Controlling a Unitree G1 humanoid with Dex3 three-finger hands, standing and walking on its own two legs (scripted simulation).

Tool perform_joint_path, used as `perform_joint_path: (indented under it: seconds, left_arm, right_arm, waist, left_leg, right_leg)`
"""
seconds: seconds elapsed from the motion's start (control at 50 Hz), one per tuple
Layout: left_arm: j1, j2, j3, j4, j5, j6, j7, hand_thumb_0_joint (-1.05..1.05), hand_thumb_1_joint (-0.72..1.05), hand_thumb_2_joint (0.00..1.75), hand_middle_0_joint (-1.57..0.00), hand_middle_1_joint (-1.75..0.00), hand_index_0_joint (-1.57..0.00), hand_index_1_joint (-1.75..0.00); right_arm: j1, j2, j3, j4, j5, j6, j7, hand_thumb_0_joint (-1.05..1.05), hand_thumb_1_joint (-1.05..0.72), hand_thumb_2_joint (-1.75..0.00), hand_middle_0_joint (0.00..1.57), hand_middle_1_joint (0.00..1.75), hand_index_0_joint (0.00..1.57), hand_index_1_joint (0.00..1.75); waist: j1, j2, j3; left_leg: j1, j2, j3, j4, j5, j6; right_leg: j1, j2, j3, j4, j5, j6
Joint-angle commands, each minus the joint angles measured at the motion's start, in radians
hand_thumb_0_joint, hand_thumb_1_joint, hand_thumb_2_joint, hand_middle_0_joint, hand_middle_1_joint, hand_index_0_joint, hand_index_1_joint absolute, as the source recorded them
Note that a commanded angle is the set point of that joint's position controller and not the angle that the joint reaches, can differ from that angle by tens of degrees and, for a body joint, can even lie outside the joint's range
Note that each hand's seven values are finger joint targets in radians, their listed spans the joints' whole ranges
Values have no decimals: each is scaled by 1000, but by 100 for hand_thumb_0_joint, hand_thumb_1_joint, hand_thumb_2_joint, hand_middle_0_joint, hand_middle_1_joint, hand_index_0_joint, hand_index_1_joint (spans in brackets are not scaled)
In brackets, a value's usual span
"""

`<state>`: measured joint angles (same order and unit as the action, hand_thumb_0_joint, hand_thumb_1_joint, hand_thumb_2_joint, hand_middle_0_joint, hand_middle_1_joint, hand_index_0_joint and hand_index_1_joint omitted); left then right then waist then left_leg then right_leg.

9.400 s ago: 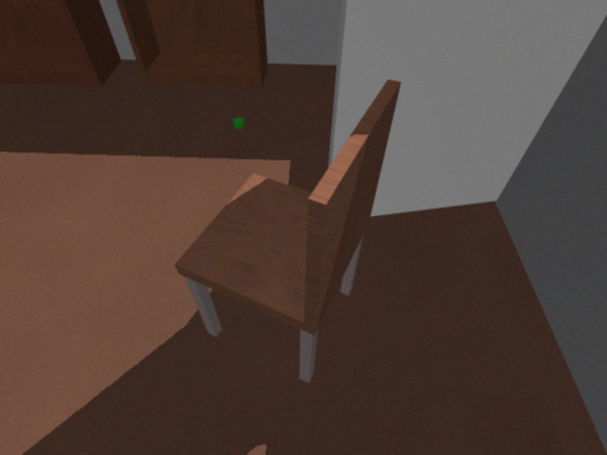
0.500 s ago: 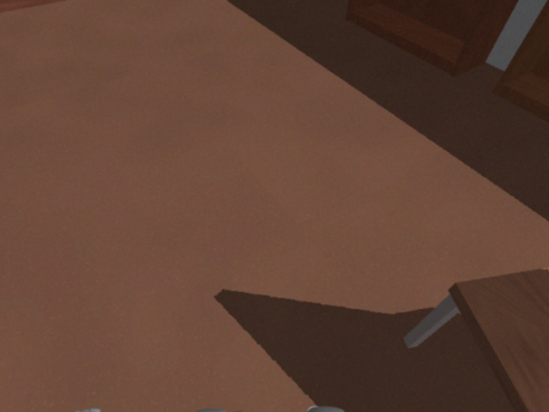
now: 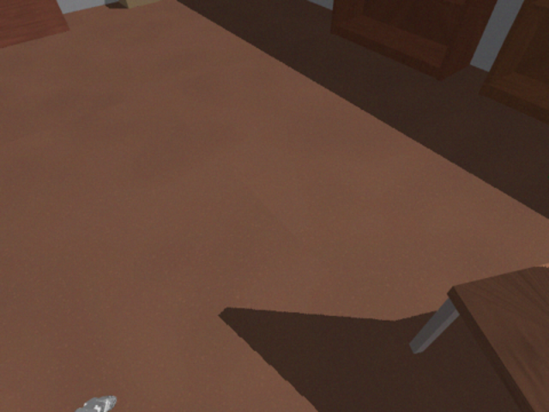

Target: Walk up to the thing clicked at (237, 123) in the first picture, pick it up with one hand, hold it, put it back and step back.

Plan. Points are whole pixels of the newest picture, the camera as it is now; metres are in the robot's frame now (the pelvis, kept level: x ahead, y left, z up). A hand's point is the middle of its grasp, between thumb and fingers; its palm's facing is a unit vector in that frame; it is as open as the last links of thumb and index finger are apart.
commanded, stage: walk up
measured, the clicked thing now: out of the picture +1.34 -1.45 -0.76
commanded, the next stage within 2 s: stand in 0.72 s
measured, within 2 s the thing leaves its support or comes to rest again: neither
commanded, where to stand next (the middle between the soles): +0.09 +0.02 m, yaw +1 degrees
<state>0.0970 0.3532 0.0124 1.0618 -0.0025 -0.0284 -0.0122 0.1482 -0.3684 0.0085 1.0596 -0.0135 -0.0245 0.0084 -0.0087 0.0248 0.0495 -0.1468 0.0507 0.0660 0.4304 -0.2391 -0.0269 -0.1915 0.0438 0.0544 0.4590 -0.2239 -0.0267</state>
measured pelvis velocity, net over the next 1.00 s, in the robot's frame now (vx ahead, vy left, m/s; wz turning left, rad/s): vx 0.02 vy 0.02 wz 0.00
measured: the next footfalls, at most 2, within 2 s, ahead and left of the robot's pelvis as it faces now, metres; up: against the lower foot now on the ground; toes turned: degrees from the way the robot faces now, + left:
none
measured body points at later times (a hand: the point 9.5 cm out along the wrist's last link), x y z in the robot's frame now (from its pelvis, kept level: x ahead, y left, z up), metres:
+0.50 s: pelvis +0.01 +0.02 +0.01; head +0.02 +0.02 +0.46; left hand +0.11 +0.31 -0.13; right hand +0.08 -0.29 -0.13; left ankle +0.00 +0.14 -0.74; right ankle +0.02 -0.10 -0.74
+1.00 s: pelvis +0.02 +0.02 +0.01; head +0.02 +0.02 +0.46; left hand +0.11 +0.32 -0.12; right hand +0.09 -0.28 -0.12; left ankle +0.00 +0.14 -0.74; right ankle +0.02 -0.10 -0.74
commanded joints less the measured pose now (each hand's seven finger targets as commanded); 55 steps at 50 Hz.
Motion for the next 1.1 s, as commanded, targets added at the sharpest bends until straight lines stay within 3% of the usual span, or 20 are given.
perform_joint_path:
  seconds: [0.0,0.3,0.42,0.68,0.72,0.78,0.84,0.92,1.08]
  left_arm:
    - [-60,203,42,-42,0,-18,16,0,90,90,-20,-30,-20,-30]
    - [-73,190,32,6,4,-8,18,0,90,90,-20,-30,-20,-30]
    - [-72,187,32,14,5,-7,21,0,90,90,-20,-30,-20,-30]
    - [-52,188,28,17,10,-8,26,0,90,90,-20,-30,-20,-30]
    - [-67,200,29,15,5,-11,31,0,90,90,-20,-30,-20,-30]
    - [-48,197,27,23,4,-12,32,0,90,90,-20,-30,-20,-30]
    - [-63,201,27,21,4,-10,34,0,90,90,-20,-30,-20,-30]
    - [-56,202,27,22,7,-12,33,0,90,90,-20,-30,-20,-30]
    - [-67,205,28,23,8,-9,30,0,90,90,-20,-30,-20,-30]
  right_arm:
    - [-52,-207,-51,-42,1,-28,-11,0,-90,-90,20,30,20,30]
    - [-86,-202,-67,-4,-4,-26,-14,0,-90,-90,20,30,20,30]
    - [-81,-196,-73,-1,-2,-23,-14,0,-90,-90,20,30,20,30]
    - [-103,-193,-78,-7,2,-12,-11,0,-90,-90,20,30,20,30]
    - [-108,-184,-71,4,8,-3,-16,0,-90,-90,20,30,20,30]
    - [-111,-189,-68,10,9,-3,-17,0,-90,-90,20,30,20,30]
    - [-112,-177,-61,16,7,-2,-16,0,-90,-90,20,30,20,30]
    - [-116,-180,-59,21,8,0,-14,0,-90,-90,20,30,20,30]
    - [-113,-181,-56,25,2,-5,-14,0,-90,-90,20,30,20,30]
  waist:
    - [10,-54,-75]
    - [5,9,-66]
    - [-4,-7,-86]
    - [-4,-43,-82]
    - [-9,-51,-102]
    - [-7,-40,-120]
    - [-8,-36,-93]
    - [-6,-26,-104]
    - [-6,-14,-75]
  left_leg:
    - [12,90,-94,-91,93,68]
    - [63,104,-87,-157,116,67]
    - [103,101,-72,-145,181,63]
    - [145,94,-59,-138,158,62]
    - [135,104,-86,-139,268,59]
    - [168,106,-84,-135,315,56]
    - [127,96,-87,-159,221,48]
    - [127,100,-93,-163,223,51]
    - [91,97,-101,-188,141,48]
  right_leg:
    - [38,-130,128,-115,163,-16]
    - [48,-126,104,-123,208,-1]
    - [47,-130,101,-120,251,1]
    - [24,-132,106,-139,278,2]
    - [67,-158,105,-148,380,5]
    - [80,-159,95,-152,422,8]
    - [75,-156,89,-179,323,14]
    - [91,-162,89,-187,330,13]
    - [74,-163,89,-205,228,10]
